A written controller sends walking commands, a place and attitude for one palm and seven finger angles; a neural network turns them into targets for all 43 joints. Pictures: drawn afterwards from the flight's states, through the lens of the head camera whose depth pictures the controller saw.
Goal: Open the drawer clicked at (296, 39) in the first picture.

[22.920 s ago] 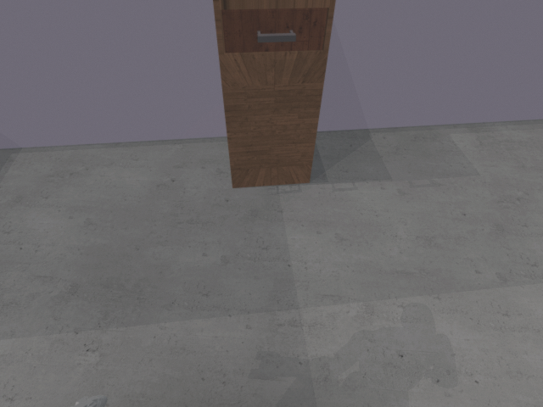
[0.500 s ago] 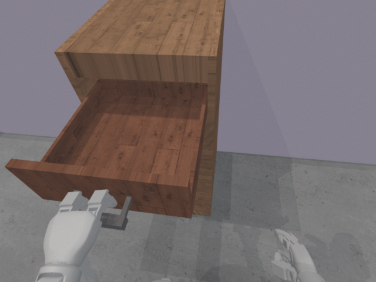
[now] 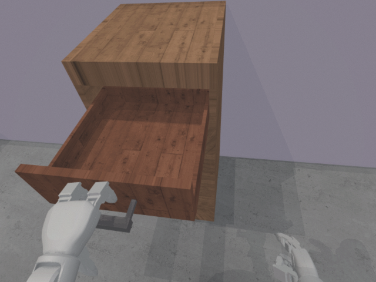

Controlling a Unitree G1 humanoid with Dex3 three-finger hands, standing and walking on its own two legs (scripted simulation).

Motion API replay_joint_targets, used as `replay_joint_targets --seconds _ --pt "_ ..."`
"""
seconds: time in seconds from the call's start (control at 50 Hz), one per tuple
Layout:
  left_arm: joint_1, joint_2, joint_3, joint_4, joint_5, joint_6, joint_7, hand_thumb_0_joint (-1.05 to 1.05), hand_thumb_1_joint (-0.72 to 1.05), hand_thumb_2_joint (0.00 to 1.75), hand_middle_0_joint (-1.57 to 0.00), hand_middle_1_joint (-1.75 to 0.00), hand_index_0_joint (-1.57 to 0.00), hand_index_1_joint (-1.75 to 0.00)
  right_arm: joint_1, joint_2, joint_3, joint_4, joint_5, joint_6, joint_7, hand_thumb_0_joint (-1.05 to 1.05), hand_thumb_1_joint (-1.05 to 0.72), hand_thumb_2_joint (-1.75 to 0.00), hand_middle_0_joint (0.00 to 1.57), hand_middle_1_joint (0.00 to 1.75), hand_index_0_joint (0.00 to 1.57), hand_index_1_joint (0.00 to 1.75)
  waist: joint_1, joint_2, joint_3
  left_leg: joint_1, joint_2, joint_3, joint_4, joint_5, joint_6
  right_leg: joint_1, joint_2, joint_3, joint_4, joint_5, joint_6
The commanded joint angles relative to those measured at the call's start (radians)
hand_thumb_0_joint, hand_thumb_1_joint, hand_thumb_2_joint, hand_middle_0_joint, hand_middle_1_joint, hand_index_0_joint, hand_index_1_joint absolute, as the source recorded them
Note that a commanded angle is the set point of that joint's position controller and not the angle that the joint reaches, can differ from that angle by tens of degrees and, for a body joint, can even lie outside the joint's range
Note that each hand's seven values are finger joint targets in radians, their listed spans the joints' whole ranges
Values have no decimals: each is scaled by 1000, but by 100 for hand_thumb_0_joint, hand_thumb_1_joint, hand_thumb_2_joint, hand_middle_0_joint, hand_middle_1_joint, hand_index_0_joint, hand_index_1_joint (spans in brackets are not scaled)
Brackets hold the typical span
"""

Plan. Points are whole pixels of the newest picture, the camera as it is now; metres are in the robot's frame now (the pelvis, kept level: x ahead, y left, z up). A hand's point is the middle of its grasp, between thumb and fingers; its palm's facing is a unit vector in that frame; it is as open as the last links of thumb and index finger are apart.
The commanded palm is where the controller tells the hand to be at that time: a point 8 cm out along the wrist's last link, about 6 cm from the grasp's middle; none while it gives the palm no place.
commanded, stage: lift the hand off the handle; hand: left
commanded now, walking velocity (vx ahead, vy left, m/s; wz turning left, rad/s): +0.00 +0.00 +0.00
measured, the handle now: (102, 211) +0.24 +0.21 +0.05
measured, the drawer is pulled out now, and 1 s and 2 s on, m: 0.30 0.30 0.30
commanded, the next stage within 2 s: draw the hand back to the body in 0.96 s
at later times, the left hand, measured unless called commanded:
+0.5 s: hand (74, 207) +0.21 +0.21 +0.14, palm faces +0.13 -0.12 -0.98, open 13.6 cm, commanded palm +0.18 +0.21 +0.20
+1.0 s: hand (55, 186) +0.21 +0.22 +0.19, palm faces +0.12 -0.13 -0.98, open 13.9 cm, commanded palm +0.18 +0.21 +0.24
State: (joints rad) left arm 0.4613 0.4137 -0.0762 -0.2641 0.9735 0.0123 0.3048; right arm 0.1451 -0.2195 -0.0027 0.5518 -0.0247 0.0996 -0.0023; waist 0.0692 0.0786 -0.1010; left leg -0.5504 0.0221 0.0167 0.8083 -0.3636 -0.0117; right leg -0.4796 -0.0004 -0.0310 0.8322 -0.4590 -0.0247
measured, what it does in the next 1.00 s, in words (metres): stands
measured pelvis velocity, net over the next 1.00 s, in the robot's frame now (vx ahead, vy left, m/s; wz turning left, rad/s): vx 0.01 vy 0.01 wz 0.01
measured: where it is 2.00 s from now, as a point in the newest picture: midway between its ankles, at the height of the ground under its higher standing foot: outside the picture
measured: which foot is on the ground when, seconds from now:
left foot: down 0.00-1.00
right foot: down 0.00-1.00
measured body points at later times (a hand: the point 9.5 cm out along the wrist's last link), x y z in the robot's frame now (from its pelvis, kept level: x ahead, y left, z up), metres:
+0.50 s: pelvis +0.01 +0.00 +0.02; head +0.00 -0.05 +0.47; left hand +0.19 +0.22 +0.19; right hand +0.24 -0.20 -0.07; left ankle +0.03 +0.13 -0.70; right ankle -0.02 -0.10 -0.70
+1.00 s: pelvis +0.01 +0.01 +0.03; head +0.00 -0.05 +0.48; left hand +0.20 +0.23 +0.24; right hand +0.24 -0.19 -0.05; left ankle +0.03 +0.13 -0.70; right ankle -0.02 -0.10 -0.70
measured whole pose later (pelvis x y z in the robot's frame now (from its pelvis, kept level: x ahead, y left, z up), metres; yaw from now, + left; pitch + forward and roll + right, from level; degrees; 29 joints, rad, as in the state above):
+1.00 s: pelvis +0.01 +0.01 +0.03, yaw +1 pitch -1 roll +0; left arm 0.36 0.54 0.06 -0.55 0.77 0.11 -0.05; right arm 0.10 -0.26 0.05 0.53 0.04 0.11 0.02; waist 0.10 0.12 -0.04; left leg -0.26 0.01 0.01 0.51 -0.23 0.00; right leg -0.18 -0.01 -0.04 0.52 -0.32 -0.01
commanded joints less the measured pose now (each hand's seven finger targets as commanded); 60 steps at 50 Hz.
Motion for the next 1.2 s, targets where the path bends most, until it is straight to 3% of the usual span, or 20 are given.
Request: replay_joint_targets --seconds 0.0,0.12,0.16,0.38,0.5,0.52,0.56,0.62,0.72,0.76,0.78,0.86,0.92,1.02,1.04,1.06,1.08,1.12,1.16,1.18 --pt "-130 171 140 -256 -17 5 22 0 -50 30 -30 -120 -30 -120 -158 -90 -24 -169 9 -53 -11 0 -90 -90 20 30 20 30 5 -62 -117 221 -36 -1 -125 161 40 -17 16 15 -212 223 2" --pt "-186 163 114 -315 -37 3 -40 0 -50 30 -30 -120 -30 -120 -161 -90 -17 -173 14 -57 -12 0 -90 -90 20 30 20 30 3 -53 -103 277 -37 -1 -161 187 42 15 12 6 -250 236 8" --pt "-144 194 149 -336 -46 3 -54 0 -50 30 -30 -120 -30 -120 -172 -96 -14 -183 18 -59 -14 0 -90 -90 20 30 20 30 20 -32 -123 295 -35 2 -171 215 41 53 12 13 -267 271 5" --pt "-123 202 160 -405 -81 15 -130 0 -50 30 -30 -120 -30 -120 -177 -95 -2 -186 27 -55 -4 0 -90 -90 20 30 20 30 26 -49 -101 340 -33 12 -225 278 39 133 0 0 -316 359 16" --pt "-173 248 191 -379 -98 59 -196 0 -50 30 -30 -120 -30 -120 -206 -103 6 -176 39 -32 -3 0 -90 -90 20 30 20 30 24 -77 -44 341 -28 15 -276 271 38 178 -2 -2 -357 359 22" --pt "-192 235 169 -392 -104 60 -210 0 -50 30 -30 -120 -30 -120 -209 -104 7 -183 38 -30 -4 0 -90 -90 20 30 20 30 25 -55 -48 353 -33 15 -285 272 41 184 -1 -1 -365 356 23" --pt "-179 276 218 -419 -120 64 -225 0 -50 30 -30 -120 -30 -120 -238 -108 11 -194 49 -40 -5 0 -90 -90 20 30 20 30 33 -36 -68 376 -24 10 -284 291 38 207 0 5 -372 378 19" --pt "-174 236 170 -474 -139 55 -251 0 -50 30 -30 -120 -30 -120 -210 -109 10 -200 45 -37 2 0 -90 -90 20 30 20 30 26 -36 -67 384 -27 13 -302 321 38 217 -1 -12 -377 394 25" --pt "-186 286 226 -481 -142 57 -260 0 -50 30 -30 -120 -30 -120 -211 -111 13 -199 45 -41 6 0 -90 -90 20 30 20 30 35 -37 -56 390 -23 12 -320 314 36 229 -1 -13 -396 365 21" --pt "-199 335 292 -471 -155 71 -261 0 -50 30 -30 -120 -30 -120 -248 -113 18 -198 58 -47 12 0 -90 -90 20 30 20 30 42 -30 -54 390 -18 7 -318 316 31 245 2 -4 -401 379 16" --pt "-211 302 255 -460 -155 72 -272 0 -50 30 -30 -120 -30 -120 -222 -107 19 -192 51 -43 15 0 -90 -90 20 30 20 30 37 -37 -55 386 -24 10 -330 315 32 245 -1 -16 -397 360 19" --pt "-236 313 272 -449 -199 90 -304 0 -50 30 -30 -120 -30 -120 -264 -115 18 -196 68 -53 18 0 -90 -90 20 30 20 30 30 -18 -39 401 -23 8 -334 313 31 247 6 -9 -414 371 21" --pt "-184 273 219 -453 -207 79 -338 0 -50 30 -30 -120 -30 -120 -226 -120 10 -202 60 -48 21 0 -90 -90 20 30 20 30 29 -63 -38 393 -29 13 -349 315 35 256 2 -18 -417 374 29" --pt "-196 288 224 -522 -190 50 -329 0 -50 30 -30 -120 -30 -120 -217 -119 15 -219 54 -49 19 0 -90 -90 20 30 20 30 26 -55 -45 396 -22 12 -345 302 35 237 0 -23 -421 340 26" --pt "-228 321 256 -544 -172 45 -314 0 -50 30 -30 -120 -30 -120 -212 -123 15 -219 56 -50 17 0 -90 -90 20 30 20 30 29 -33 -68 411 -14 12 -341 309 31 235 -5 -18 -419 334 23" --pt "-218 344 296 -533 -183 47 -300 0 -50 30 -30 -120 -30 -120 -242 -121 19 -217 61 -60 18 0 -90 -90 20 30 20 30 35 -13 -58 405 -11 6 -335 291 30 234 6 -13 -421 320 15" --pt "-211 310 265 -509 -171 41 -299 0 -50 30 -30 -120 -30 -120 -208 -111 20 -209 51 -56 20 0 -90 -90 20 30 20 30 34 -10 -62 402 -19 8 -338 293 32 231 2 -21 -419 301 13" --pt "-200 328 298 -460 -179 36 -288 0 -50 30 -30 -120 -30 -120 -202 -116 9 -196 52 -51 18 0 -90 -90 20 30 20 30 34 -36 -29 388 -18 10 -343 286 30 225 7 -27 -425 299 15" --pt "-210 374 356 -457 -194 46 -281 0 -50 30 -30 -120 -30 -120 -239 -121 12 -200 64 -58 20 0 -90 -90 20 30 20 30 39 -5 -52 394 -16 6 -334 292 29 245 6 -14 -423 328 12" --pt "-215 357 331 -452 -193 44 -287 0 -50 30 -30 -120 -30 -120 -212 -115 13 -199 58 -54 19 0 -90 -90 20 30 20 30 36 -16 -68 392 -23 11 -335 295 31 252 -2 -17 -418 329 16"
